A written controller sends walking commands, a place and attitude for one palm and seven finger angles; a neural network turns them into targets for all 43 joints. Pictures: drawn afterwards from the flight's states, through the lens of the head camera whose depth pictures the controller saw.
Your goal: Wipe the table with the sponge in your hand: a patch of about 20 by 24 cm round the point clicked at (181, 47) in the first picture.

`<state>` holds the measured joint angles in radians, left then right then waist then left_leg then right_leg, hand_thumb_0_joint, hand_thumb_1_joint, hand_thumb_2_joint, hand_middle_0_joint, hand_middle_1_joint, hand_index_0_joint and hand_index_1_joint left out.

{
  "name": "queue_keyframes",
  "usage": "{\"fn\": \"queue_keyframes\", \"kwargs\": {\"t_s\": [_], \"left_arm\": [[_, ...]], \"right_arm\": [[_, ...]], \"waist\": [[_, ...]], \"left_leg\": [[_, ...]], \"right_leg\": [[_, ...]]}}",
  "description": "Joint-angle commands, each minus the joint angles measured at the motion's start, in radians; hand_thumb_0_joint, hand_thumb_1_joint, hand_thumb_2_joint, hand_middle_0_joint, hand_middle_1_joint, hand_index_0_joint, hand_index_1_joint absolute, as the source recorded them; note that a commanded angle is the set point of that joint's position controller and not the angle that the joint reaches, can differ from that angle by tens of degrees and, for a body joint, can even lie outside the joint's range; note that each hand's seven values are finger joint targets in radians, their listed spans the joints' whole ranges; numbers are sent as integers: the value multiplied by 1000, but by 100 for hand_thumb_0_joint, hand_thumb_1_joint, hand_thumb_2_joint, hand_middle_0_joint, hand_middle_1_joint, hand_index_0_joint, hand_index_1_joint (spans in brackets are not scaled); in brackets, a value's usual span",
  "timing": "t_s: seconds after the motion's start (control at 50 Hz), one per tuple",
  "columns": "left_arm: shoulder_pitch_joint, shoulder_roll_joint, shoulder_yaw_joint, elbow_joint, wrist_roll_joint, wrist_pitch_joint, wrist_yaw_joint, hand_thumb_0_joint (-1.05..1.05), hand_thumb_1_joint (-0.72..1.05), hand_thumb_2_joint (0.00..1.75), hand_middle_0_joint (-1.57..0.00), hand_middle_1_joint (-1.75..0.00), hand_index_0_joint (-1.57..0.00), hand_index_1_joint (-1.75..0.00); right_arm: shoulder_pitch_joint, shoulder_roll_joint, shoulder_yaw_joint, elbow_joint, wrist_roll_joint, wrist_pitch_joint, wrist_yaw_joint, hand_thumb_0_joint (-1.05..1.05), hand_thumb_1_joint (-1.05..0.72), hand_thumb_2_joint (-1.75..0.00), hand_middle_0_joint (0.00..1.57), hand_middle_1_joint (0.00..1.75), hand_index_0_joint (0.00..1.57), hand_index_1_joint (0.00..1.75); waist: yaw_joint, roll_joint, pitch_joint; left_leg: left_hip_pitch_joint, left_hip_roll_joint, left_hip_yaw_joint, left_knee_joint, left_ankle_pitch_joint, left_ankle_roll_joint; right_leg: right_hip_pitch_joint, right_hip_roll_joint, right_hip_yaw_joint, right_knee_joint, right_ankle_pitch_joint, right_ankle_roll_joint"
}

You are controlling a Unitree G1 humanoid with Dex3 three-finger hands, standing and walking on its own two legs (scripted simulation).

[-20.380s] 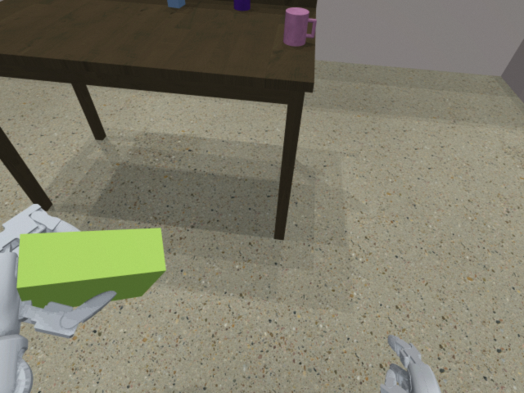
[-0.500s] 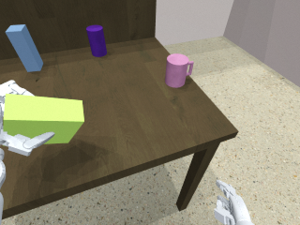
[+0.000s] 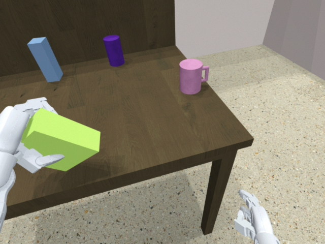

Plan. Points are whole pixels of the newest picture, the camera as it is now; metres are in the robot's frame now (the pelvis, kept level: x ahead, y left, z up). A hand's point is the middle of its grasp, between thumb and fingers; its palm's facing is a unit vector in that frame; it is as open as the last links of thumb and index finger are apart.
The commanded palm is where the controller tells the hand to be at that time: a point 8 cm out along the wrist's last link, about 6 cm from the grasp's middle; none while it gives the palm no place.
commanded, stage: turn the palm down, sponge in hand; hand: left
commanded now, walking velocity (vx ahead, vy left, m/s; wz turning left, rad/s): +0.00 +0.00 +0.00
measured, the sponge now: (65, 147) +0.26 +0.25 +0.16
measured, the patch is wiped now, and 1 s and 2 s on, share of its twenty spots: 0.00 0.00 0.00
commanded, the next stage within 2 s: move the sponge above the wiping area in 1.52 s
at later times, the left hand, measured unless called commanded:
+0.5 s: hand (35, 120) +0.27 +0.29 +0.23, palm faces +0.31 -0.30 -0.90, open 9.4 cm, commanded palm +0.22 +0.30 +0.28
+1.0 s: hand (3, 117) +0.25 +0.32 +0.25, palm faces +0.32 -0.10 -0.94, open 9.4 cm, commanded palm +0.19 +0.31 +0.31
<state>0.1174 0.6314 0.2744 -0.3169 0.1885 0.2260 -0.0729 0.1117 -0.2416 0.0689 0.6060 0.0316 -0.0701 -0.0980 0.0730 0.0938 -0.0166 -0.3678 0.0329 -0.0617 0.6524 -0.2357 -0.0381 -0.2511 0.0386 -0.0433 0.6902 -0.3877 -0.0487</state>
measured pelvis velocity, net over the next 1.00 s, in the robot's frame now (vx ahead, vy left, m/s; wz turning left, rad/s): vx -0.01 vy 0.04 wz -0.01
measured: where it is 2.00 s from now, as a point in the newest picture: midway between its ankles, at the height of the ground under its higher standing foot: outside the picture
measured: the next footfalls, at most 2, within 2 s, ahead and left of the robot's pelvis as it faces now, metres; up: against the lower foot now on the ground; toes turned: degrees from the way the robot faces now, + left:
none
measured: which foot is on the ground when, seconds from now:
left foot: down 0.00-1.00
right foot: down 0.00-1.00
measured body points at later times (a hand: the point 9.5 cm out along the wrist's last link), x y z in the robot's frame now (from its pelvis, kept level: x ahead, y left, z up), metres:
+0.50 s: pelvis +0.03 +0.01 +0.00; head +0.00 -0.03 +0.45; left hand +0.25 +0.30 +0.28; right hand +0.27 -0.20 -0.06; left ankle +0.08 +0.16 -0.72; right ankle -0.01 -0.08 -0.72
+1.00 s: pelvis -0.01 +0.04 +0.01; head -0.03 -0.01 +0.46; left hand +0.23 +0.32 +0.30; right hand +0.27 -0.16 -0.05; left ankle +0.08 +0.16 -0.72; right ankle -0.01 -0.08 -0.72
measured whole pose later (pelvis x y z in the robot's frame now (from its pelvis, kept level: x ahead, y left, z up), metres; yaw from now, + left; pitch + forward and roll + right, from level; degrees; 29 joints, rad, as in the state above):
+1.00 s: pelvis -0.01 +0.04 +0.01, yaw -1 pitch -4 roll +0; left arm -0.08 0.72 0.10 -0.41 0.68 0.49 -0.17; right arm -0.02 -0.27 0.07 0.66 0.09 0.01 -0.11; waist 0.15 0.11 -0.02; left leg -0.30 0.00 -0.02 0.52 -0.16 0.00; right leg -0.20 0.00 0.00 0.57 -0.31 0.00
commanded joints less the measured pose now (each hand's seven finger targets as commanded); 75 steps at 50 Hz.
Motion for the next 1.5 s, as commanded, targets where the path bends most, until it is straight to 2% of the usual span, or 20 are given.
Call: {"fn": "queue_keyframes", "kwargs": {"t_s": [0.0, 0.02, 0.04, 0.1, 0.12, 0.16, 0.2, 0.28, 0.4, 0.42, 0.46, 0.5, 0.54, 0.58, 0.76, 0.94, 1.1, 1.34, 1.4, 1.48], "left_arm": [[-202, 350, 268, -190, 36, -63, 62, 0, 10, 130, -120, -160, -120, -160], [-195, 289, 214, -217, 41, -58, 66, 0, 10, 130, -120, -160, -120, -160], [-172, 316, 234, -204, 46, -46, 70, 0, 10, 130, -120, -160, -120, -160], [-160, 349, 234, -182, 73, 9, 59, 0, 10, 130, -120, -160, -120, -160], [-165, 295, 173, -190, 80, 19, 50, 0, 10, 130, -120, -160, -120, -160], [-186, 334, 176, -206, 107, 32, 28, 0, 10, 130, -120, -160, -120, -160], [-191, 361, 194, -250, 132, 31, 18, 0, 10, 130, -120, -160, -120, -160], [-195, 360, 180, -316, 179, 28, 14, 0, 10, 130, -120, -160, -120, -160], [-219, 381, 190, -266, 257, 127, 46, 0, 10, 130, -120, -160, -120, -160], [-243, 348, 144, -277, 265, 145, 41, 0, 10, 130, -120, -160, -120, -160], [-258, 366, 128, -255, 296, 185, 23, 0, 10, 130, -120, -160, -120, -160], [-267, 346, 99, -244, 322, 226, -2, 0, 10, 130, -120, -160, -120, -160], [-306, 326, 38, -271, 352, 235, -31, 0, 10, 130, -120, -160, -120, -160], [-349, 350, 24, -304, 392, 237, -53, 0, 10, 130, -120, -160, -120, -160], [-421, 386, 46, -289, 488, 246, -37, 0, 10, 130, -120, -160, -120, -160], [-455, 292, -63, -237, 528, 248, -64, 0, 10, 130, -120, -160, -120, -160], [-492, 367, 0, -269, 597, 213, -37, 0, 10, 130, -120, -160, -120, -160], [-510, 291, -71, -169, 585, 194, -51, 0, 10, 130, -120, -160, -120, -160], [-500, 328, -37, -198, 593, 195, -52, 0, 10, 130, -120, -160, -120, -160], [-516, 333, -40, -214, 602, 190, -50, 0, 10, 130, -120, -160, -120, -160]], "right_arm": [[-192, -97, -56, -177, 0, -66, 0, 0, -90, -90, 20, 30, 20, 30], [-183, -93, -55, -191, -1, -63, 2, 0, -90, -90, 20, 30, 20, 30], [-164, -102, -61, -188, -2, -60, 0, 0, -90, -90, 20, 30, 20, 30], [-185, -111, -62, -188, 11, -52, -4, 0, -90, -90, 20, 30, 20, 30], [-169, -109, -60, -199, 14, -48, -8, 0, -90, -90, 20, 30, 20, 30], [-162, -119, -61, -197, 13, -44, -15, 0, -90, -90, 20, 30, 20, 30], [-196, -111, -57, -204, 24, -58, -15, 0, -90, -90, 20, 30, 20, 30], [-174, -110, -61, -205, 14, -59, -19, 0, -90, -90, 20, 30, 20, 30], [-251, -103, -47, -190, 32, -44, -4, 0, -90, -90, 20, 30, 20, 30], [-237, -103, -42, -199, 24, -33, -3, 0, -90, -90, 20, 30, 20, 30], [-252, -108, -36, -194, 27, -18, -2, 0, -90, -90, 20, 30, 20, 30], [-323, -97, -26, -194, 45, -13, 1, 0, -90, -90, 20, 30, 20, 30], [-310, -97, -22, -200, 44, -1, 1, 0, -90, -90, 20, 30, 20, 30], [-330, -95, -16, -208, 40, 4, -5, 0, -90, -90, 20, 30, 20, 30], [-381, -91, -10, -178, 32, 8, 1, 0, -90, -90, 20, 30, 20, 30], [-422, -76, -2, -173, 54, 6, 1, 0, -90, -90, 20, 30, 20, 30], [-463, -71, -4, -168, 39, -7, 5, 0, -90, -90, 20, 30, 20, 30], [-432, -72, -8, -146, 39, -10, 9, 0, -90, -90, 20, 30, 20, 30], [-458, -70, -7, -160, 39, -17, 10, 0, -90, -90, 20, 30, 20, 30], [-431, -77, -11, -151, 27, -11, 11, 0, -90, -90, 20, 30, 20, 30]], "waist": [[36, -8, -134], [32, -11, -142], [31, -47, -147], [36, -40, -137], [24, -57, -118], [23, -85, -147], [31, -42, -158], [33, -52, -202], [60, 7, -186], [58, 4, -186], [60, -29, -197], [62, 1, -177], [48, -18, -189], [60, -3, -208], [97, 48, -231], [79, -4, -171], [103, 24, -196], [85, -27, -152], [98, -8, -171], [97, 2, -195]], "left_leg": [[118, -40, 74, -13, 19, 47], [117, -41, 76, -10, 39, 51], [110, -36, 76, -2, 51, 52], [107, -39, 80, 8, 76, 53], [108, -37, 83, 4, 85, 58], [119, -35, 80, -1, 115, 63], [155, -42, 89, 0, 136, 64], [186, -39, 90, -5, 204, 67], [185, -40, 91, -38, 220, 49], [176, -36, 89, -50, 228, 53], [177, -31, 79, -75, 233, 52], [196, -34, 82, -83, 212, 49], [201, -25, 70, -104, 220, 53], [216, -30, 61, -124, 213, 55], [221, -24, 23, -191, 145, 42], [204, -27, 15, -221, 13, 39], [216, -44, 13, -206, 9, 39], [212, -44, 30, -194, 6, 38], [218, -48, 26, -192, 5, 38], [234, -45, 38, -185, 55, 42]], "right_leg": [[-95, -63, 80, -225, 77, 48], [-85, -66, 65, -209, 122, 49], [-85, -72, 76, -208, 151, 54], [-73, -80, 104, -202, 211, 57], [-72, -75, 83, -196, 249, 61], [-67, -77, 79, -185, 298, 67], [-58, -65, 81, -181, 337, 61], [-40, -67, 58, -169, 415, 65], [-15, -53, 58, -177, 394, 45], [-8, -60, 41, -180, 401, 47], [-1, -60, 35, -177, 381, 48], [-16, -45, 46, -193, 344, 40], [-8, -50, 26, -194, 337, 41], [-8, -49, 27, -198, 303, 37], [16, -40, 15, -217, 186, 13], [-22, -42, 27, -248, 97, 15], [-8, -29, 87, -261, 69, -7], [-40, -53, 82, -289, 42, 9], [-26, -44, 114, -290, 45, -3], [-19, -57, 89, -281, 88, 6]]}}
